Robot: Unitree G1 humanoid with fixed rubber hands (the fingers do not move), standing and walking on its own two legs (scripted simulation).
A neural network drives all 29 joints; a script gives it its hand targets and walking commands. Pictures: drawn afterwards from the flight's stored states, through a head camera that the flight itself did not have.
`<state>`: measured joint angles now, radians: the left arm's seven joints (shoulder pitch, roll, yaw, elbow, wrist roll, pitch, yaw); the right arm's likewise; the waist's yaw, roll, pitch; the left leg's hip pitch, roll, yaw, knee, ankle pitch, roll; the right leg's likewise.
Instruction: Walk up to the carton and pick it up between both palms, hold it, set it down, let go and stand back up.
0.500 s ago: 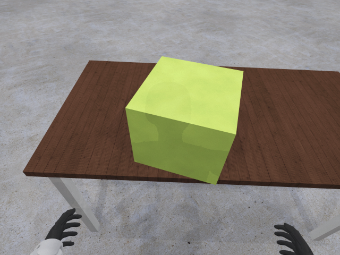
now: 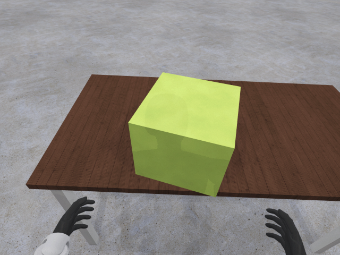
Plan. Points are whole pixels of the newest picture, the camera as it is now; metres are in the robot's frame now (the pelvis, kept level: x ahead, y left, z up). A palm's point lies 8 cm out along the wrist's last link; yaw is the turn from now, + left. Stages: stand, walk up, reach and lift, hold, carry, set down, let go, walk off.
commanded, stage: reach and lift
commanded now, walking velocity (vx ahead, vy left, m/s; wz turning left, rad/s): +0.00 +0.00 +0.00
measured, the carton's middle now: (187, 130) +0.50 -0.02 +0.01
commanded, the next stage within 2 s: none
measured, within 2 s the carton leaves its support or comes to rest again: neither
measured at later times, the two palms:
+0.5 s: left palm (73, 210) +0.24 +0.25 +0.01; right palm (293, 230) +0.20 -0.23 +0.02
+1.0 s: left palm (81, 191) +0.27 +0.24 +0.04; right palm (286, 207) +0.23 -0.21 +0.06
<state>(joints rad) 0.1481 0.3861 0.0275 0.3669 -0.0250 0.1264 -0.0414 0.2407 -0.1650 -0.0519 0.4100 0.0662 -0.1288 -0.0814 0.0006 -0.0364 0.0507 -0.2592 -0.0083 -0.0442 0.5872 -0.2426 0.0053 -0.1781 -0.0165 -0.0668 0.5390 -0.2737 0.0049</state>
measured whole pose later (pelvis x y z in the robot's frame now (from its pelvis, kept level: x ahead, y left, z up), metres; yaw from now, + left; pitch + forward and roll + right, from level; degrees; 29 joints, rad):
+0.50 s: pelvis +0.04 +0.00 +0.01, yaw +0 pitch -1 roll -1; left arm 0.29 0.39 0.03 0.23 -0.14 -0.17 -0.15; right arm 0.40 -0.11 -0.04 0.14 0.21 -0.22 -0.18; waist 0.00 -0.04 0.03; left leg -0.22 -0.01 -0.04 0.50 -0.25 0.01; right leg -0.13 -0.02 -0.06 0.42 -0.26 0.01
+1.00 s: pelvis +0.03 +0.00 +0.01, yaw +0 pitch -3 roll -1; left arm 0.16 0.40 -0.04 0.18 -0.27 -0.09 -0.09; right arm 0.30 -0.11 -0.04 -0.05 0.21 0.06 -0.18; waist 0.00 -0.04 0.02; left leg -0.21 -0.01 -0.04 0.50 -0.24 0.01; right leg -0.11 -0.02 -0.06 0.41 -0.25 0.02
